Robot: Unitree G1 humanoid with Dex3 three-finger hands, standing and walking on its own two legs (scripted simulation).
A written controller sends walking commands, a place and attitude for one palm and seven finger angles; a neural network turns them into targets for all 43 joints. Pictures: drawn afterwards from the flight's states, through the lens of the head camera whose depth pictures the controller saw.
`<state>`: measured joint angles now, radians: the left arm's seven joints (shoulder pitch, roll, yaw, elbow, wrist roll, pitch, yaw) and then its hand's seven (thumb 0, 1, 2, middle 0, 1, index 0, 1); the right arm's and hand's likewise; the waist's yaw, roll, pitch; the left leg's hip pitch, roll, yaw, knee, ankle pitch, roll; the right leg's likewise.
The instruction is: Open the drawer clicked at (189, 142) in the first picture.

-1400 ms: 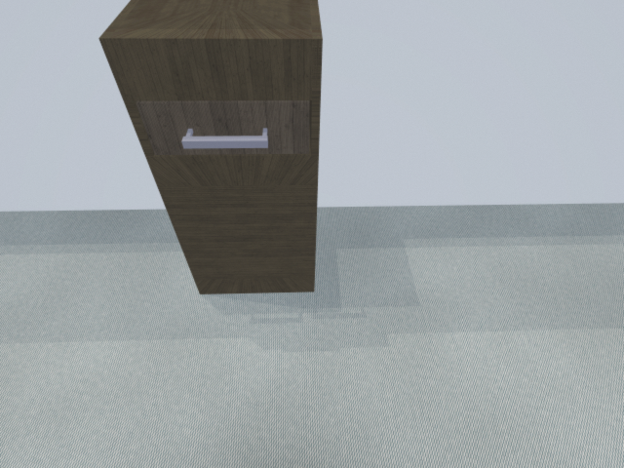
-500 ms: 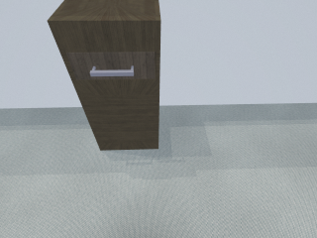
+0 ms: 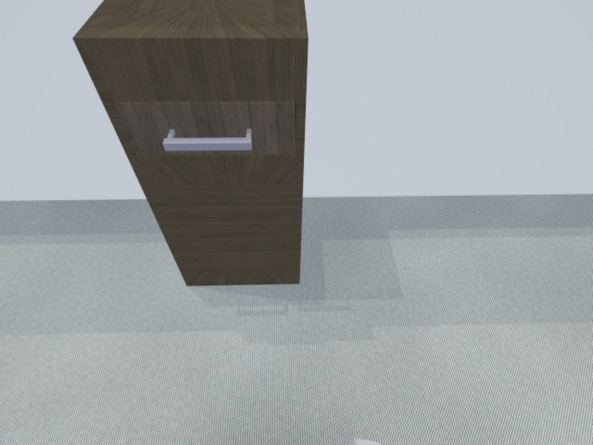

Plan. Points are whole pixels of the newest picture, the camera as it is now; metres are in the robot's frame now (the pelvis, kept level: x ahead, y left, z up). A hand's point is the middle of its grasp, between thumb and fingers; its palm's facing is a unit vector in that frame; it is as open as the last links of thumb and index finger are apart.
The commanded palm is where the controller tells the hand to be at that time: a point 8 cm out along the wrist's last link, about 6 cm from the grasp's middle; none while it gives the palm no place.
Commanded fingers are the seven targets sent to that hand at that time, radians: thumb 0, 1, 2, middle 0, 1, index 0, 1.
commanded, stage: take the last steps up to it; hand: left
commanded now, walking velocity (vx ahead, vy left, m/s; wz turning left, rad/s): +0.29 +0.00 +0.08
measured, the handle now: (209, 138) +0.73 +0.23 -0.04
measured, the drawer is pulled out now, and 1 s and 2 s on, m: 0.00 0.00 0.00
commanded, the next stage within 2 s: come to a stop and stand still in 0.36 s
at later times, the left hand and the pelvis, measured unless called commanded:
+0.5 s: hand out of the picture +0.11 +0.11 -0.19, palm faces +0.14 -0.99 -0.09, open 7.4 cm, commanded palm none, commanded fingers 0.00 0.90 0.90 -0.20 -0.30 -0.20 -0.30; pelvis +0.16 -0.03 -0.01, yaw +3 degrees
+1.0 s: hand (197, 384) +0.24 +0.18 -0.18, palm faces +0.15 -0.96 -0.25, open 7.4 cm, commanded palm none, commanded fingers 0.00 0.90 0.90 -0.20 -0.30 -0.20 -0.30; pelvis +0.20 -0.02 +0.00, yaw +5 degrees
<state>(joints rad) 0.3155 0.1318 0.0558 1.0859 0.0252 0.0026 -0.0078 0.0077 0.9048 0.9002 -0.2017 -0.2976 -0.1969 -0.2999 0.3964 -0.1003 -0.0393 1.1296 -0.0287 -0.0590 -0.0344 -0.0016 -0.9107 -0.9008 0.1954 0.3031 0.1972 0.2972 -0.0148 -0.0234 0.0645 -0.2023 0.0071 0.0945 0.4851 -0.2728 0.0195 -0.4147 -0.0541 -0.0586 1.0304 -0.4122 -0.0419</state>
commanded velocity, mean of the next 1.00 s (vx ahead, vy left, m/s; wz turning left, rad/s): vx -0.01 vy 0.02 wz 0.02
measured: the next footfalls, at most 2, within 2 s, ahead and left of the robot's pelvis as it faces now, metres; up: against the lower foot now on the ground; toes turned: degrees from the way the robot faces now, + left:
right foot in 0.14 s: +0.14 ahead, -0.15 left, +0.00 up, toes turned -4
left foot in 0.42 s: +0.21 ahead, +0.10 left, +0.00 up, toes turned +11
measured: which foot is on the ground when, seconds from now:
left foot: down 0.00-0.14, up 0.16-0.40, down 0.42-0.64, up 0.66-0.90, down 0.92-1.00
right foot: up 0.00-0.12, down 0.14-0.42, up 0.44-0.58, down 0.60-0.92, up 0.94-1.00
